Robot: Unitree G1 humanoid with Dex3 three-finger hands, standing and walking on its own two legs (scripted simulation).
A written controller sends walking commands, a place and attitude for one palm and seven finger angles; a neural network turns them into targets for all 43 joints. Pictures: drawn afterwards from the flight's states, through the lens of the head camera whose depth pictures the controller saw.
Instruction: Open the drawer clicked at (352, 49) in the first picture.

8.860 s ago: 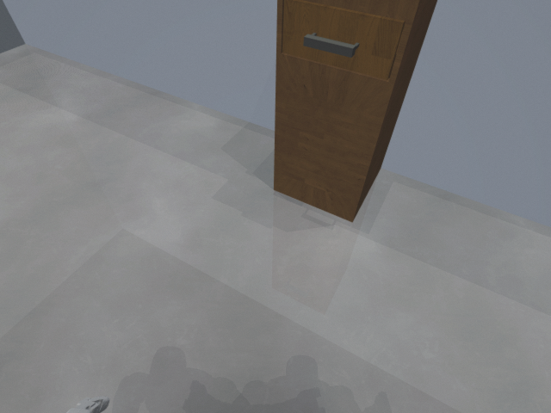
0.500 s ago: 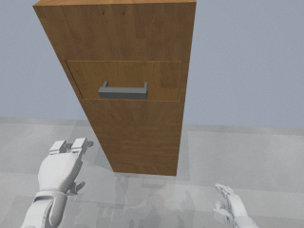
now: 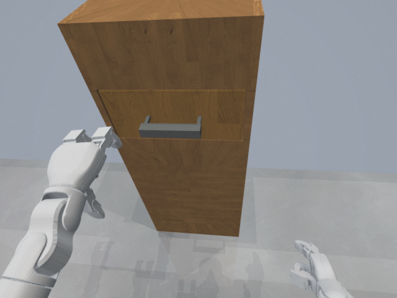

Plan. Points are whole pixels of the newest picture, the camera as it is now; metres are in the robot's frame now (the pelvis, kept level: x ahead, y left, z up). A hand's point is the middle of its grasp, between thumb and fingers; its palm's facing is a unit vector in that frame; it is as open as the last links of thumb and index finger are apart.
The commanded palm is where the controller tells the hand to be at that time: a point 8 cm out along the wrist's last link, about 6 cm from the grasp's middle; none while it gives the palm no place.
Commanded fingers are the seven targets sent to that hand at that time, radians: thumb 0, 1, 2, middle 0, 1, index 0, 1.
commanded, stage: raise the hand with hooked fingers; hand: left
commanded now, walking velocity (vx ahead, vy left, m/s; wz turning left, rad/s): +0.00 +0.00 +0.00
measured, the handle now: (172, 124) +0.53 +0.15 +0.04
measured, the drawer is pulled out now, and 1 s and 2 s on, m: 0.00 0.00 0.00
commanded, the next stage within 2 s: move the hooked fingers above the handle in 0.58 s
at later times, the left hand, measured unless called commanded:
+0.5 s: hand (83, 170) +0.29 +0.25 +0.15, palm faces +0.09 -0.07 -0.99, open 13.8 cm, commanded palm +0.25 +0.26 +0.21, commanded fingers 0.00 -0.50 0.30 -0.30 -1.20 -0.30 -1.20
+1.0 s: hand (107, 161) +0.32 +0.22 +0.14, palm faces +0.08 -0.07 -0.99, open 13.8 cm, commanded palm +0.30 +0.23 +0.20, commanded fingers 0.00 -0.50 0.30 -0.30 -1.20 -0.30 -1.20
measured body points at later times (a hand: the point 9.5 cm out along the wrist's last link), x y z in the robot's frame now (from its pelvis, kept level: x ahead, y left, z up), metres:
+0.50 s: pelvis -0.02 +0.01 +0.00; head -0.01 -0.02 +0.45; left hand +0.28 +0.25 +0.20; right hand +0.17 -0.21 -0.11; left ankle +0.00 +0.08 -0.74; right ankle -0.05 -0.09 -0.74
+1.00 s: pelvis -0.03 +0.00 +0.00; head -0.01 -0.03 +0.45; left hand +0.31 +0.22 +0.19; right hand +0.18 -0.20 -0.11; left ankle +0.00 +0.08 -0.74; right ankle -0.05 -0.09 -0.74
